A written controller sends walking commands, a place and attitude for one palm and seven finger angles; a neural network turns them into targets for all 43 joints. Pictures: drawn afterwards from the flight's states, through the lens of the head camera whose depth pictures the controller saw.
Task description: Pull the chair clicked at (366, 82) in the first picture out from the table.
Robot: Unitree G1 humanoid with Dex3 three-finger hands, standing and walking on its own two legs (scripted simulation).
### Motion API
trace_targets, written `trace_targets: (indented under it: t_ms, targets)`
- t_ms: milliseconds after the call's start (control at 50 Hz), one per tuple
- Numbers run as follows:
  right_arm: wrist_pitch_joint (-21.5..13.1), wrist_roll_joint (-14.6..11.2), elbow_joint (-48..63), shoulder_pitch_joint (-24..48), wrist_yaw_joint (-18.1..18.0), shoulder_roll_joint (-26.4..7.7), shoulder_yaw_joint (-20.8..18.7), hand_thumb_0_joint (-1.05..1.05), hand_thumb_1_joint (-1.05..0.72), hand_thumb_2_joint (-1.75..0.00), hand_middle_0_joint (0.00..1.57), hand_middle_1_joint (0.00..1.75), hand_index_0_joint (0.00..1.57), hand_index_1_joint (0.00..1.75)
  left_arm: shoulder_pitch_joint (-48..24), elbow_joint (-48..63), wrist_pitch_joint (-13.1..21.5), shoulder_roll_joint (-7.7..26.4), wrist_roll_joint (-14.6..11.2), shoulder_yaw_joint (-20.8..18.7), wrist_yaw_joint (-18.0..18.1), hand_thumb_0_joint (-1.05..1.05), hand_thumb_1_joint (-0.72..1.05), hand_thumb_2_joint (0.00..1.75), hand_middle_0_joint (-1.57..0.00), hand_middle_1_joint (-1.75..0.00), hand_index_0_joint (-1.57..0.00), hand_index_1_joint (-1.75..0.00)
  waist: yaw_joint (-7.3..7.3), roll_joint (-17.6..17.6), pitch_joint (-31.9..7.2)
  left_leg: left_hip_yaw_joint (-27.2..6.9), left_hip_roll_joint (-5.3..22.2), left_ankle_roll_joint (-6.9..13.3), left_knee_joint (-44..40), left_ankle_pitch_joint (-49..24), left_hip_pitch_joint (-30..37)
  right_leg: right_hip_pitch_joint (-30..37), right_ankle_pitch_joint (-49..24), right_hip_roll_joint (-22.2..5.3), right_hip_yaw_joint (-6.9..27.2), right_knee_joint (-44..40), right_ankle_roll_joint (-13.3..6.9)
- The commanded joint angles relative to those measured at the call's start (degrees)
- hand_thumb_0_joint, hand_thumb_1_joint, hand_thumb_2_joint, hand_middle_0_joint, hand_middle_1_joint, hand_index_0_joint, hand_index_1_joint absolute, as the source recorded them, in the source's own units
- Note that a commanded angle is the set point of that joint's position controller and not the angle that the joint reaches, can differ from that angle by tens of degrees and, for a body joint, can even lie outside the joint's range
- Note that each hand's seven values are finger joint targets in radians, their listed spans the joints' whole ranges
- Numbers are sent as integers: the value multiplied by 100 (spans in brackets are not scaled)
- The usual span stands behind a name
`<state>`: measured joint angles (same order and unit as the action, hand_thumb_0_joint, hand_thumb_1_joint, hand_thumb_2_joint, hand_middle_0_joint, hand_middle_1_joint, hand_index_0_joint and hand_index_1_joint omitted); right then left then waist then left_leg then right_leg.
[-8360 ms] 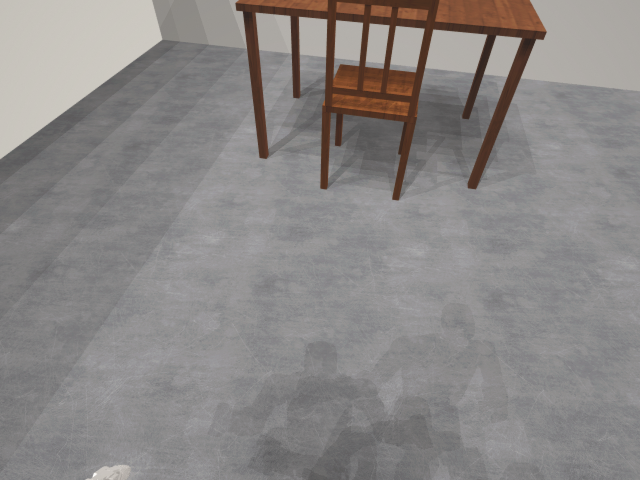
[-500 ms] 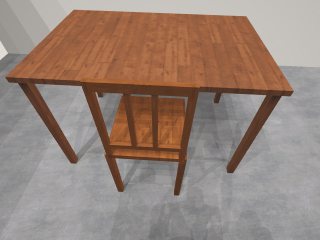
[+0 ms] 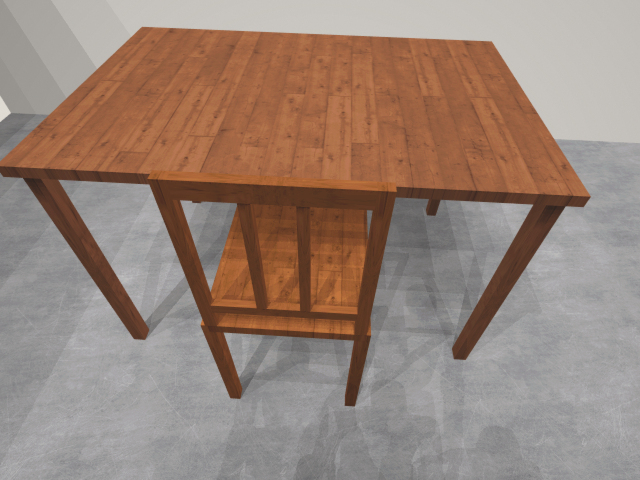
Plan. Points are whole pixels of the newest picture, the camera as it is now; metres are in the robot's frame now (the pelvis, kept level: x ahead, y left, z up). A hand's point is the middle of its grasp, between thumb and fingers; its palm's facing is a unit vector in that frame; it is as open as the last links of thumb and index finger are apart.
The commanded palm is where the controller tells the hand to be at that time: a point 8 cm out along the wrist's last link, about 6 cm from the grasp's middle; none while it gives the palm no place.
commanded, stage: shuffle to correct the standing spot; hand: left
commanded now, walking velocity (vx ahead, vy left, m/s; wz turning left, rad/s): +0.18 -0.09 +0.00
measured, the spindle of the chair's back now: (254, 260) +0.50 +0.15 -0.08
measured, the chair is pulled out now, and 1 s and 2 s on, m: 0.00 0.00 0.00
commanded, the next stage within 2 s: come to a stop and stand still in 0.06 s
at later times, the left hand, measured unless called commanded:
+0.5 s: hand out of the picture +0.07 +0.15 -0.18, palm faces +0.09 -0.98 -0.18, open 7.4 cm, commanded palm none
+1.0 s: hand out of the picture +0.08 +0.17 -0.18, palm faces +0.07 -0.98 -0.21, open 7.4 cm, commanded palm none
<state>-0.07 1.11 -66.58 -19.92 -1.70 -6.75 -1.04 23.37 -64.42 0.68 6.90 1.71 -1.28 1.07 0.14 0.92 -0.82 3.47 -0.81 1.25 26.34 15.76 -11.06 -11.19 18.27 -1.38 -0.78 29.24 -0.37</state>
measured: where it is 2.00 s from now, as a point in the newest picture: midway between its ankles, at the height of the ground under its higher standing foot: outside the picture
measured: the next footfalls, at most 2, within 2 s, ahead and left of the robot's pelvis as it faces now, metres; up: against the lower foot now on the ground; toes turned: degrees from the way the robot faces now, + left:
left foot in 0.26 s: +0.09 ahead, +0.09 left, +0.00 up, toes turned +7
right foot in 0.54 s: +0.12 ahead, -0.15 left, +0.00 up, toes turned +1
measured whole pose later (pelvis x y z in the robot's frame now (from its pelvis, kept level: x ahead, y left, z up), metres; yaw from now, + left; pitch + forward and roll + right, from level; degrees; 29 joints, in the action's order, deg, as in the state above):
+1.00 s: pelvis +0.04 -0.01 +0.00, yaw +1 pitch -3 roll +1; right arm 1.5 1.0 -61.2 -12.8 -1.5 -8.7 -0.5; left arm 12.5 -59.3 -2.3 10.9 1.6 -1.7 2.0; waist 1.6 3.1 3.2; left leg 3.7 -2.2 2.2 26.7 15.0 -9.0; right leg -15.0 16.3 -3.0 0.7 31.8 0.6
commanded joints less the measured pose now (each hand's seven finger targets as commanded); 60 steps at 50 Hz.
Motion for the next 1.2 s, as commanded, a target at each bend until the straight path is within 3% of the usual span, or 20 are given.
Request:
trace_targets:
  t_ms: [0,80,160,220,240,260,280,340,440,500,560,600,720,780,820,860,880,940,1060,1180]
  targets:
    - [-193,-34,227,-261,-48,-562,-121,0,-90,-90,20,30,20,30,599,59,135,294,-16,-84,0,0,90,90,-20,-30,-20,-30,45,-100,771,-875,783,326,-573,480,-376,-328,-223,-281,300,-468,-290]
    - [-273,-24,350,-37,-74,-313,-56,0,-90,-90,20,30,20,30,1121,-159,184,624,-46,-197,72,0,90,90,-20,-30,-20,-30,188,1137,424,193,195,46,1160,140,-1369,1065,-2445,-1063,1194,-748,-757]
    - [-276,-45,592,589,-72,-275,-85,0,-90,-90,20,30,20,30,1177,-160,189,579,41,-227,161,0,90,90,-20,-30,-20,-30,299,576,647,78,321,7,2076,1616,-2233,1514,-4302,-1529,1402,-589,-1418]
    - [-278,-67,181,-395,-132,-141,-23,0,-90,-90,20,30,20,30,315,66,125,468,-52,-136,179,0,90,90,-20,-30,-20,-30,-350,163,372,174,134,-63,-252,-923,131,312,-4925,-753,410,530,-667]
    - [-319,-13,54,-913,-197,-498,-78,0,-90,-90,20,30,20,30,293,125,119,362,-114,-118,176,0,90,90,-20,-30,-20,-30,-454,-478,28,-588,812,201,-209,-3300,1122,-376,-3704,-267,91,1325,-251]
    - [-308,-26,-10,-1113,-245,-766,-91,0,-90,-90,20,30,20,30,364,142,116,172,-185,-55,205,0,90,90,-20,-30,-20,-30,-396,-1286,-232,-1459,1837,773,-138,-6173,1566,-906,-133,67,-144,1938,18]
    - [-222,-64,-25,-801,-227,-744,-37,0,-90,-90,20,30,20,30,430,99,63,161,-150,-52,256,0,90,90,-20,-30,-20,-30,-202,-1066,-111,-1297,2097,1075,-341,-6375,961,-609,1562,-2,209,2168,8]
    - [-177,-61,261,20,-211,-664,35,0,-90,-90,20,30,20,30,226,110,-93,171,-48,-43,254,0,90,90,-20,-30,-20,-30,38,-823,902,-1140,1890,1003,-652,-5154,-154,-623,1332,-261,230,1886,59]
    - [-43,-56,515,319,-203,-1033,-158,0,-90,-90,20,30,20,30,256,261,-156,337,-42,-111,187,0,90,90,-20,-30,-20,-30,100,-618,305,-850,1578,736,-237,-4736,498,-473,53,-128,-83,734,66]
    - [49,-49,680,541,-162,-1054,-258,0,-90,-90,20,30,20,30,154,439,-151,543,-7,-187,160,0,90,90,-20,-30,-20,-30,155,-515,203,-690,1233,385,126,-3285,124,-180,-1369,-170,161,149,-19]
    - [176,-86,788,410,-74,-631,-263,0,-90,-90,20,30,20,30,-215,609,-80,1108,10,-230,134,0,90,90,-20,-30,-20,-30,-36,561,234,-23,132,-175,1084,-55,-297,-350,-3073,-1390,1401,-590,-688]
    - [245,-54,830,537,-60,-536,-232,0,-90,-90,20,30,20,30,-419,705,-46,1186,10,-234,158,0,90,90,-20,-30,-20,-30,77,1020,186,-216,78,-223,1920,1428,-646,-142,-3651,-1638,1667,-799,-1160]
    - [166,-102,894,642,-16,-670,-203,0,-90,-90,20,30,20,30,-513,804,-31,1366,16,-298,205,0,90,90,-20,-30,-20,-30,213,846,-230,-289,37,-312,1562,1318,-952,857,-4650,-1527,1406,-376,-1266]
    - [129,-108,821,291,-17,-616,-171,0,-90,-90,20,30,20,30,-779,873,-75,1419,-11,-320,206,0,90,90,-20,-30,-20,-30,0,808,-278,-199,29,-302,8,267,-32,353,-3668,-1388,1286,-184,-911]
    - [44,-80,732,115,-21,-733,-168,0,-90,-90,20,30,20,30,-942,931,-99,1197,-72,-259,171,0,90,90,-20,-30,-20,-30,-68,343,-272,-279,268,-177,-714,-746,843,-262,-2178,-796,793,-4,-409]
    - [34,-5,861,517,-13,-1109,-161,0,-90,-90,20,30,20,30,-935,948,-167,822,-65,-179,145,0,90,90,-20,-30,-20,-30,118,-803,128,-1221,1231,314,-898,-1405,-10,-336,-299,-151,188,141,31]
    - [36,-24,865,789,31,-979,-123,0,-90,-90,20,30,20,30,-997,827,-216,799,-9,-157,172,0,90,90,-20,-30,-20,-30,155,-1003,437,-1282,1261,435,-1266,-835,-701,73,113,-136,50,411,91]
    - [19,-23,912,936,8,-998,-84,0,-90,-90,20,30,20,30,-638,637,-242,747,14,-116,121,0,90,90,-20,-30,-20,-30,313,-694,722,-1263,1112,444,-1341,-185,-1003,166,-113,-175,142,328,53]
    - [65,-37,755,552,54,-939,-104,0,-90,-90,20,30,20,30,-487,459,-128,855,3,-76,72,0,90,90,-20,-30,-20,-30,129,-367,887,-1075,645,108,-1369,1552,-837,-256,216,-287,451,-727,15]
    - [35,-42,620,127,45,-774,-67,0,-90,-90,20,30,20,30,-241,329,-27,746,-15,-51,79,0,90,90,-20,-30,-20,-30,24,52,745,-886,528,87,-1105,896,-383,-583,267,-361,622,-1068,-13]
